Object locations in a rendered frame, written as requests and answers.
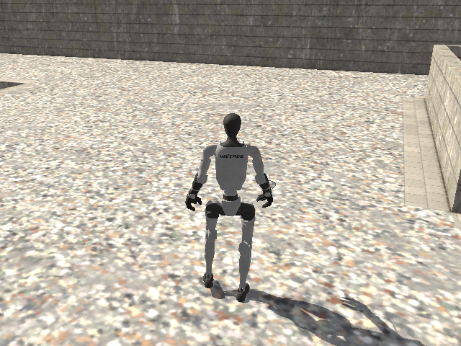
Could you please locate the right robot forearm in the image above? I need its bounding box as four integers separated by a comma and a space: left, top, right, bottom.
259, 173, 272, 197

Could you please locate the right robot foot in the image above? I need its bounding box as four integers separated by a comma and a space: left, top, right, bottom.
236, 283, 249, 302

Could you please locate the robot left thigh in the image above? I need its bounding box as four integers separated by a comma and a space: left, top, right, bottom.
205, 200, 220, 242

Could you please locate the left robot hand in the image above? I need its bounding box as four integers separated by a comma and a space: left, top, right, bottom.
185, 194, 202, 211

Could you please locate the robot left upper arm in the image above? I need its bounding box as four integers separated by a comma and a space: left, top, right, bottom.
196, 144, 217, 184

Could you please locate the left robot forearm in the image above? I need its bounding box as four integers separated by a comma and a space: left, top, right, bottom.
188, 173, 203, 199

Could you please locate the robot right upper arm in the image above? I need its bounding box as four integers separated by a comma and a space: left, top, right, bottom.
247, 145, 267, 185

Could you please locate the right robot hand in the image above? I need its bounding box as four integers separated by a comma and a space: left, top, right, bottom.
256, 194, 273, 208

